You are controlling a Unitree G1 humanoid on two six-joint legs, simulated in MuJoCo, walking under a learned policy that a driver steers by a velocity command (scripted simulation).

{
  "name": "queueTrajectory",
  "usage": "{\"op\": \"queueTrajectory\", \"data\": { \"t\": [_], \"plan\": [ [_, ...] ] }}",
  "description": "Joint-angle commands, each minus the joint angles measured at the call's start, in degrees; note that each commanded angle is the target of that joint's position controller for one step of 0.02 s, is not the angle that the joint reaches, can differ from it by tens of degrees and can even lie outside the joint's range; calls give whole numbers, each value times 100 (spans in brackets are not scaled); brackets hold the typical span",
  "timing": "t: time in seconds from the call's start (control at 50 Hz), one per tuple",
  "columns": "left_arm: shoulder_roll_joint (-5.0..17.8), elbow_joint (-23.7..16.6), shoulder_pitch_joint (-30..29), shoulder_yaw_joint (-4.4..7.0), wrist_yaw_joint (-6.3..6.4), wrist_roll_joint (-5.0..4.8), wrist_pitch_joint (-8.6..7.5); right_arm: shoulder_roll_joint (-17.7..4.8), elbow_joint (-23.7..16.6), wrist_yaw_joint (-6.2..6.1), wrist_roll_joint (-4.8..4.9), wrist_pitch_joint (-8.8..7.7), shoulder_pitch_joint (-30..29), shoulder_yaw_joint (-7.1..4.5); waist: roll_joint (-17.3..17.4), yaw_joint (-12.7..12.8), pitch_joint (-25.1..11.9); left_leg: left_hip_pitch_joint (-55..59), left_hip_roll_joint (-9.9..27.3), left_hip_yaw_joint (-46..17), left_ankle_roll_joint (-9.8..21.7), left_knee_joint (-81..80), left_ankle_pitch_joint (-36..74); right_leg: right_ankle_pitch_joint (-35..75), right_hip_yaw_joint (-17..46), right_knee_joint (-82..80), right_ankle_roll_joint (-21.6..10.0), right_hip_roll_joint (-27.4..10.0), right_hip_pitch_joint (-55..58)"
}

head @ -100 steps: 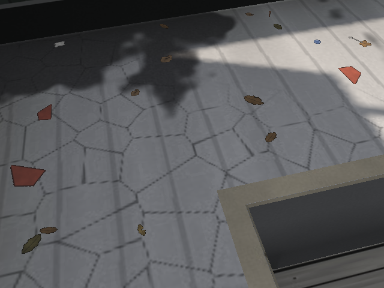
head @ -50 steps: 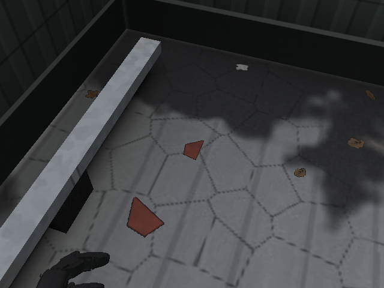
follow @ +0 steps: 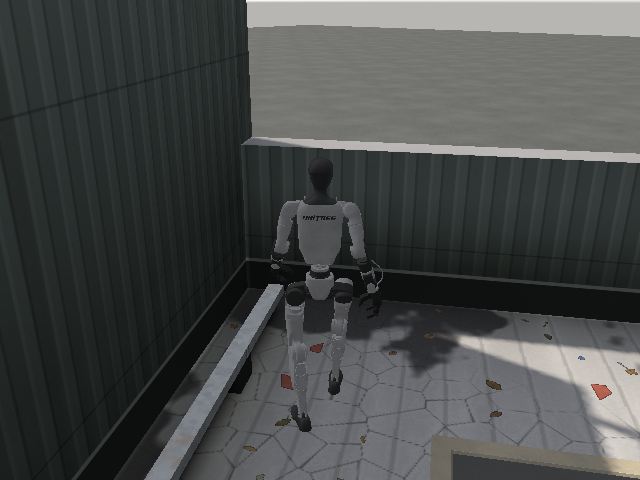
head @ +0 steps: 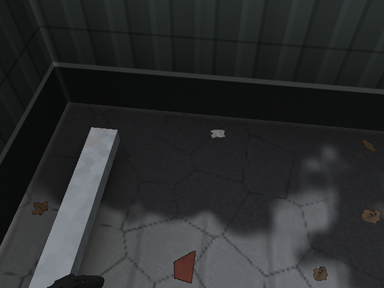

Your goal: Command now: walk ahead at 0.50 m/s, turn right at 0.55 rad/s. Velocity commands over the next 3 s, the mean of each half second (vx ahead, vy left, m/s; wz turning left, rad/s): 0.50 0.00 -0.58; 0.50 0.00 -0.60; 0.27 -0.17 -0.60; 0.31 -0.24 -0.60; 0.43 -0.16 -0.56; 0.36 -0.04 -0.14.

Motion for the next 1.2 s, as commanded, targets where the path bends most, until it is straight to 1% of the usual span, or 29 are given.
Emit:
{"op": "queueTrajectory", "data": {
  "t": [0.02, 0.04, 0.06, 0.08, 0.1, 0.14, 0.18, 0.24, 0.42, 0.48, 0.52, 0.54, 0.56, 0.58, 0.6, 0.62, 0.66, 0.76, 0.9, 0.96, 1.0, 1.04, 1.06, 1.08, 1.1, 1.12, 1.14, 1.16, 1.2],
  "plan": [
    [714, 112, 1585, 315, 156, 68, -137, -1218, -300, -39, 47, 64, -70, -279, 387, 1041, -980, -663, 1189, -214, 554, 2715, 5985, -297, -130, -650, -491, 666, 2286],
    [1342, 213, 2190, 499, 253, 104, -147, -751, -581, -1, 77, 55, 14, -163, -436, 1180, -1621, -2512, 832, -256, 323, 4602, 3062, -1104, 1838, -876, -951, -740, 4058],
    [1875, 53, 1993, 608, 290, -102, -109, -581, -997, 93, 45, -1, -193, -138, -1296, 950, -2015, -4394, -356, -1126, 51, 6249, -634, -584, 5024, -1821, -1738, -1999, 4926],
    [1684, 69, 2034, 579, 336, -186, -49, -838, -1132, 128, -19, -34, -894, -176, -354, 1156, -1511, -5044, -28, -1956, 100, 6297, -119, -139, 4490, -2011, -1591, -1846, 4712],
    [1406, 156, 1786, 494, 385, -204, -57, -711, -1136, 143, 61, -100, -967, -118, -134, 920, -814, -5007, 219, -1967, 136, 5893, 412, 434, 3674, -1996, -1418, -1723, 3947],
    [971, 186, 1369, 346, 406, -222, -134, -679, -1004, 117, -53, -47, -751, -113, 185, 396, -229, -4249, 476, -1999, 90, 4885, 648, 1574, 2707, -2103, -968, -1098, 2671],
    [868, 155, 1265, 287, 358, -235, -240, -597, -928, 135, -177, 157, -540, -90, 77, 209, -394, -3759, 451, -1956, -23, 4543, 674, 2139, 2316, -2198, -929, -821, 2249],
    [1052, 285, 1555, 324, 335, -234, -332, -508, -1043, 187, -146, 268, -932, -63, -56, 270, -263, -3956, 410, -1866, -147, 3931, 1160, 1950, 2163, -2407, -897, -618, 2037],
    [1204, 480, 2403, 363, 385, -179, -332, -526, -1547, 264, -43, 152, -2786, 22, -350, 963, -28, -4135, 30, -1856, -167, 1721, 2385, 2018, 2528, -1994, -603, -564, 2778],
    [1324, 367, 2115, 391, 445, -151, -305, -699, -1491, 244, 5, 63, -2404, -32, -439, 670, -90, -3095, -133, -1944, -26, 1126, 1941, 2246, 2822, -1642, -334, -667, 2615],
    [1374, 338, 1894, 389, 396, -177, -340, -976, -1176, 132, -13, -22, -1297, -153, -206, 88, -533, -1467, -292, -1842, 179, 654, 1647, 2842, 2653, -439, -94, -303, 2242],
    [1059, 253, 1929, 299, 347, -243, -382, -1325, -1103, 35, -135, -82, -483, -240, 361, -250, -1251, -215, 622, -2736, 448, 412, 807, 2078, 2224, 1047, 70, 117, 1687],
    [467, 51, 2443, 170, 366, -408, -380, -1904, -1142, -18, -266, -49, -110, -352, 1607, -51, -1967, 1287, 2277, -5185, 1025, -67, 125, -1446, 1449, 2735, 301, 989, -6],
    [858, 113, 2555, 192, 414, -201, -304, -1681, -1115, 7, -135, 24, -381, -347, 1523, 149, -1850, 888, 2428, -6363, 1297, -487, -459, -1952, 1337, 3432, 248, 677, -701],
    [1004, 209, 2219, 233, 401, -115, -236, -1113, -1193, 25, -86, 47, -792, -212, 685, 220, -1024, 104, 2168, -5491, 1208, -529, -646, -1418, 1352, 3610, 228, 325, -774],
    [958, 184, 1894, 224, 330, -75, -207, -825, -1155, 25, -37, 39, -1054, -128, 374, 272, -500, -538, 1843, -4546, 1078, -644, -166, -1049, 1276, 3312, 291, 110, -670],
    [844, 128, 1633, 198, 210, 47, -94, -689, -999, -5, -27, -53, -1074, -62, 707, 355, -163, -1099, 1407, -3391, 886, -896, 930, -821, 1167, 2902, 396, -112, -437],
    [708, -75, 1109, 133, 58, 11, 71, -914, -666, 69, 97, -364, -810, -176, 658, 433, -98, -1065, 1428, -2294, 999, -1243, 2282, -120, 1065, 2630, 498, -274, -750],
    [589, -383, -244, 24, -135, 3, 12, -934, -383, 124, 89, -285, -622, -213, 640, 203, 300, -801, 1199, -1081, 823, -1432, 2762, 980, 581, 687, 469, -282, -635],
    [604, -384, -529, -18, -181, 100, 18, -990, -215, 84, 96, -252, -347, -232, 642, 136, 282, -254, 1348, -790, 692, -1031, 3567, 623, 280, 29, 256, -202, -456],
    [643, -349, -486, -17, -152, 91, -24, -1195, -150, 45, 50, -156, -275, -269, 648, 189, 111, -36, 1322, -556, 622, -368, 4991, 82, 24, -336, 79, 96, 21],
    [851, 33, 517, 87, -68, 59, -134, -1350, -140, 82, 68, -70, -315, -280, 587, 648, -587, -183, 1266, -451, 653, 1268, 6576, -132, -103, -398, -232, 597, 1306],
    [995, 444, 1591, 173, 46, 113, -212, -1303, -284, 84, 110, -19, -580, -249, 391, 1146, -1159, -768, 1065, -336, 571, 2789, 5935, 5, 126, -921, -457, 630, 2492],
    [1696, 563, 2073, 374, 170, 137, -188, -769, -575, 166, 93, -50, -394, -101, -586, 1072, -1746, -2922, 591, -309, 295, 4725, 2794, -715, 2227, -1022, -949, -853, 4374],
    [2192, 500, 2031, 494, 231, -28, -139, -690, -840, 230, 0, -106, -543, -96, -1421, 901, -2234, -4550, -407, -1077, 173, 6330, -555, 109, 4993, -1788, -1613, -1901, 5148],
    [2061, 603, 2059, 516, 268, -184, -105, -804, -825, 209, -57, -104, -965, -111, -597, 978, -1825, -4938, 41, -1969, 342, 6272, -21, 744, 4161, -1829, -1343, -1654, 5004],
    [1796, 642, 1558, 463, 350, -360, -64, -747, -786, 160, 49, -88, -983, -46, -504, 715, -916, -4527, 237, -1876, 307, 5771, 142, 3840, 2804, -1529, -1299, -1443, 3879],
    [1416, 628, 1266, 351, 389, -361, -53, -745, -679, 121, -12, -51, -890, -58, -44, 389, -619, -4204, 331, -1892, 241, 5263, 148, 4807, 2254, -1447, -1045, -1082, 3245],
    [1131, 331, 334, 203, 231, -299, 38, -841, -404, -118, -52, 180, -402, -124, 28, -27, -452, -3260, -22, -1508, 182, 3889, -218, 6000, 1319, -1715, -924, -460, 2184]
  ]
}}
